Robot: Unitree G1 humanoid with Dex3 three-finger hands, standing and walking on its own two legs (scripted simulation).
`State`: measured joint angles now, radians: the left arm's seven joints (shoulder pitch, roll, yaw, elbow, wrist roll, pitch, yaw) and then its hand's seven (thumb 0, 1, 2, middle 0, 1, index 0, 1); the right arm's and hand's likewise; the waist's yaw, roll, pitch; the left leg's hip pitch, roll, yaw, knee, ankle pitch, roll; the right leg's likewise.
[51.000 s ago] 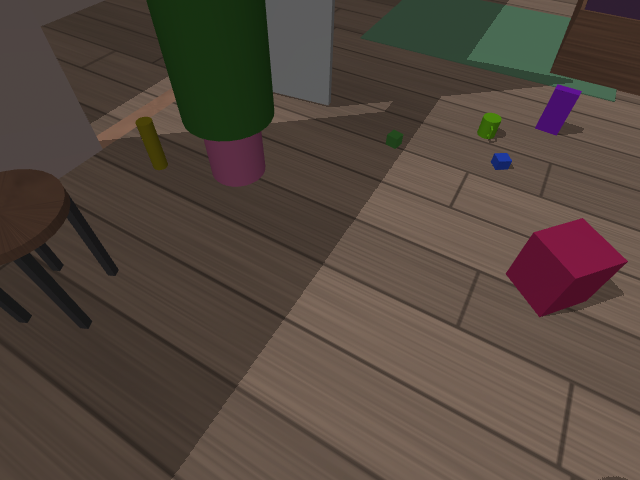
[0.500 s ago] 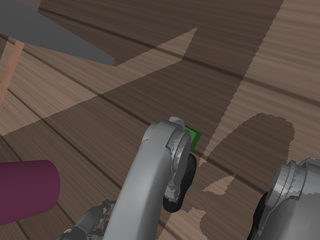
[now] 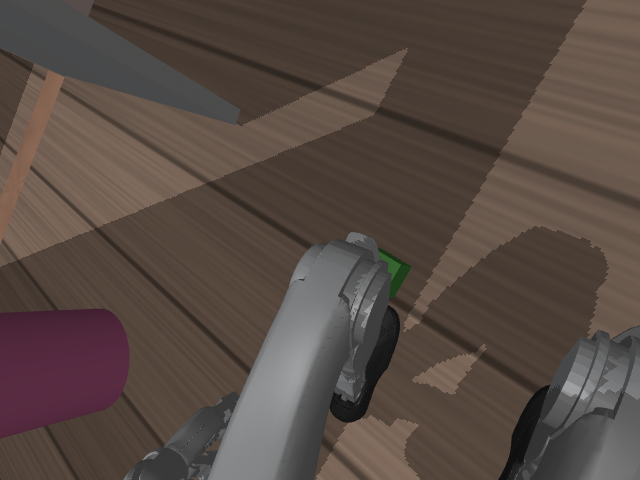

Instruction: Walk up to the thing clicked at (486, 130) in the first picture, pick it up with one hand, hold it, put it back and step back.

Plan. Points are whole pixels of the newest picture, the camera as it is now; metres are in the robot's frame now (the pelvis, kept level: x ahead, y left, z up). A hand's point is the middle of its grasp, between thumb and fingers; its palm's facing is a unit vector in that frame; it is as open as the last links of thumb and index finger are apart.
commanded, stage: close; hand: right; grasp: from above
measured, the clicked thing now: out of the picture +0.46 -0.37 -0.25
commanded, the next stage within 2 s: settle in 1.04 s
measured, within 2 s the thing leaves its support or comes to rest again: leaves its support in 1.56 s
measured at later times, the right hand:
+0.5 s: hand out of the picture +0.46 -0.36 -0.22, palm faces -0.43 +0.16 -0.89, open 12.2 cm
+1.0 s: hand out of the picture +0.46 -0.36 -0.22, palm faces -0.43 +0.14 -0.89, open 11.8 cm
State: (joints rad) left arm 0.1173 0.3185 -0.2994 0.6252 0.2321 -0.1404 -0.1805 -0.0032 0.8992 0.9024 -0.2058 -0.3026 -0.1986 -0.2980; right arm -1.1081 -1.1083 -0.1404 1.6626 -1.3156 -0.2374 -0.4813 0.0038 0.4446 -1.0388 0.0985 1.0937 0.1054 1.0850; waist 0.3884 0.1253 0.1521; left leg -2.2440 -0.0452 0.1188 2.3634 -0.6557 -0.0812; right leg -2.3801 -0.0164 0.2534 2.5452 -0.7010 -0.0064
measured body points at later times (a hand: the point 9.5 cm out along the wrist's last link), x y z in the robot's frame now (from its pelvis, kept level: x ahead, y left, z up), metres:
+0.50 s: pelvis +0.00 +0.00 +0.00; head +0.27 -0.14 +0.33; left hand +0.06 +0.26 -0.05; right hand +0.48 -0.37 -0.17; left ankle +0.12 +0.13 -0.27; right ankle +0.06 -0.12 -0.27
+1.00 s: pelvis +0.00 +0.00 +0.00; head +0.27 -0.13 +0.33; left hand +0.06 +0.25 -0.06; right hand +0.48 -0.37 -0.17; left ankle +0.12 +0.13 -0.27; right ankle +0.06 -0.12 -0.27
